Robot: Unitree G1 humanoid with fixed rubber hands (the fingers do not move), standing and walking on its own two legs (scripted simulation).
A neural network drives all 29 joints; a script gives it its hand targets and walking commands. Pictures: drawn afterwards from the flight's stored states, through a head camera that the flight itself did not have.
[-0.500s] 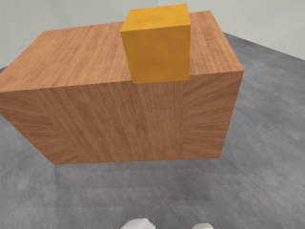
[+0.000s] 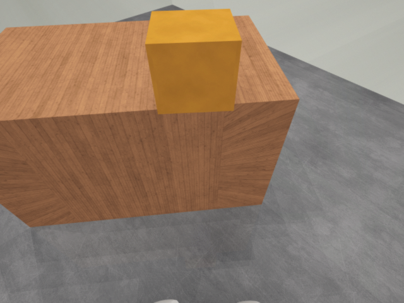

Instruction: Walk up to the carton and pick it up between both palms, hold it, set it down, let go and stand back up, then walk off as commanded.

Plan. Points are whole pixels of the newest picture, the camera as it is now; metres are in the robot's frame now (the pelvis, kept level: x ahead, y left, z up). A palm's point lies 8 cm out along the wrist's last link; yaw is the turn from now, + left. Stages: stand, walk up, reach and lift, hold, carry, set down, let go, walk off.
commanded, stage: walk off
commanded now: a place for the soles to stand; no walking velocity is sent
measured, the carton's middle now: (193, 62) +0.77 +0.00 +0.08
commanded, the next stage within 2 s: stand in 0.78 s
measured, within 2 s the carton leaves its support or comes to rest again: neither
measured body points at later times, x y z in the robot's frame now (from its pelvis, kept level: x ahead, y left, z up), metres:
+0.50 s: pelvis +0.04 -0.02 +0.02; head +0.06 -0.02 +0.47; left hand +0.12 +0.27 -0.11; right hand +0.19 -0.29 -0.09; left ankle +0.04 +0.07 -0.71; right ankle +0.00 -0.13 -0.71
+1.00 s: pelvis +0.04 -0.04 +0.04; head +0.05 -0.04 +0.48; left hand +0.13 +0.24 -0.10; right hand +0.12 -0.32 -0.11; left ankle +0.04 +0.07 -0.71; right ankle +0.00 -0.13 -0.71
